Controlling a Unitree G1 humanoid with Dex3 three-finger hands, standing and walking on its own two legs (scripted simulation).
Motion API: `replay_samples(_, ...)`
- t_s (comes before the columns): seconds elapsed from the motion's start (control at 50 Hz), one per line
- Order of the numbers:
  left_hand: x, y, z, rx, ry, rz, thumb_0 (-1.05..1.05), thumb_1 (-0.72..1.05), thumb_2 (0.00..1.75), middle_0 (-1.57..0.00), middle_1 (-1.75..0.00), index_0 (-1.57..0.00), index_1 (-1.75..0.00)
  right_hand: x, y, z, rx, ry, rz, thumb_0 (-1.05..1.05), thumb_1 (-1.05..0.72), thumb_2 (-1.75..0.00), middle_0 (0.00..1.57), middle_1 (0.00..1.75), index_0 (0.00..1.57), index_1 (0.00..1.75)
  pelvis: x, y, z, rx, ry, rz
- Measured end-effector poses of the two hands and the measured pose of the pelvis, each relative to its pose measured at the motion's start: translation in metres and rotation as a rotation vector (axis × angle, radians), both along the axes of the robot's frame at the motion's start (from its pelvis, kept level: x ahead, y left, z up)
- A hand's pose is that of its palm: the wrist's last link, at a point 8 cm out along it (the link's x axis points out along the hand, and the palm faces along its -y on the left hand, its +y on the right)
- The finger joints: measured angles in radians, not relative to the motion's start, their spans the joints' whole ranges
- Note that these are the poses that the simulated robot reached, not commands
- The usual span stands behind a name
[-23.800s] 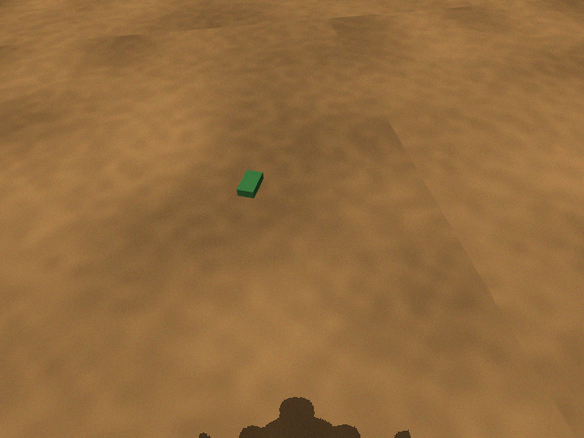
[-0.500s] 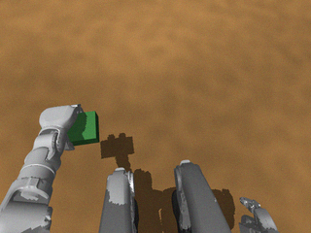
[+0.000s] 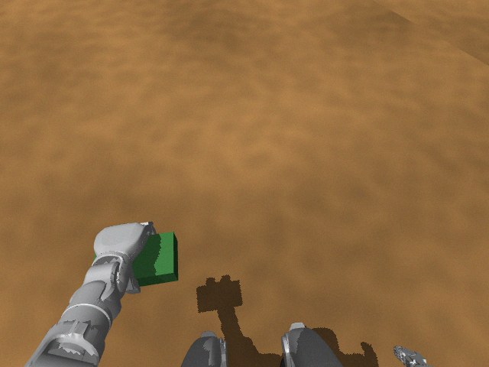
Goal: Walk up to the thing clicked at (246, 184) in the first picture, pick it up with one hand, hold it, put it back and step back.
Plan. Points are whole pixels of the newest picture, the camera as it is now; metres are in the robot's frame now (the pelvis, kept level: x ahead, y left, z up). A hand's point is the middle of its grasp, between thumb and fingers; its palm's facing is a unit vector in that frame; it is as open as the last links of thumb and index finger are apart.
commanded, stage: lift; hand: left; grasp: from above
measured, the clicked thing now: (137, 261) +0.34 +0.22 -0.11
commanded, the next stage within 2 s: hold in 0.36 s
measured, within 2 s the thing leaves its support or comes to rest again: neither
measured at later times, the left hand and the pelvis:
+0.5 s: hand (122, 240) +0.35 +0.22 -0.02, palm faces -0.45 -0.08 -0.89, open 11.3 cm; pelvis +0.04 +0.00 +0.06, yaw +0 degrees
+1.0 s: hand (109, 234) +0.34 +0.22 +0.02, palm faces -0.46 -0.05 -0.89, open 11.3 cm; pelvis +0.04 +0.00 +0.08, yaw -1 degrees
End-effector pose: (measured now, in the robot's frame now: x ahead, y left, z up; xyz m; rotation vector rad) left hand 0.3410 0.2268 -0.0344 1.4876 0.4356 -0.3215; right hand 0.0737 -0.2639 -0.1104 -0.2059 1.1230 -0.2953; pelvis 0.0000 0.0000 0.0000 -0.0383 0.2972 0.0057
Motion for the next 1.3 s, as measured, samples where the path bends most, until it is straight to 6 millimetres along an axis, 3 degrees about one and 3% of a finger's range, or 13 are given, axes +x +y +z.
replay_samples(0.2, 0.007, -0.007, 0.034, -0.006, -0.011, 0.011, -0.02, -0.16, 0.61, -0.57, -0.61, -0.59, -0.60, 0.012, -0.004, 0.030, 0.012, 0.005, 0.001, 0.01, -0.90, -0.90, 0.20, 0.30, 0.20, 0.30, 0.016, -0.004, 0.032, 0.014, -0.052, -0.003)
replay_samples(0.48, 0.012, -0.005, 0.070, -0.007, -0.018, 0.017, -0.02, -0.16, 0.61, -0.57, -0.61, -0.59, -0.60, 0.042, -0.005, 0.056, 0.026, -0.028, 0.003, 0.01, -0.89, -0.89, 0.20, 0.30, 0.20, 0.30, 0.035, -0.004, 0.059, 0.022, -0.108, -0.003)
replay_samples(0.76, 0.016, -0.002, 0.096, 0.004, -0.014, -0.009, -0.02, -0.16, 0.61, -0.56, -0.62, -0.58, -0.60, 0.067, -0.001, 0.073, 0.039, -0.086, 0.014, 0.01, -0.89, -0.89, 0.20, 0.30, 0.20, 0.30, 0.045, -0.001, 0.071, 0.025, -0.158, -0.009)
replay_samples(1.3, -0.011, -0.004, 0.124, -0.001, -0.002, -0.035, -0.02, -0.15, 0.60, -0.55, -0.62, -0.57, -0.61, 0.071, 0.006, 0.087, 0.061, -0.146, 0.043, 0.01, -0.90, -0.89, 0.20, 0.30, 0.20, 0.30, 0.031, -0.001, 0.084, 0.033, -0.242, -0.016)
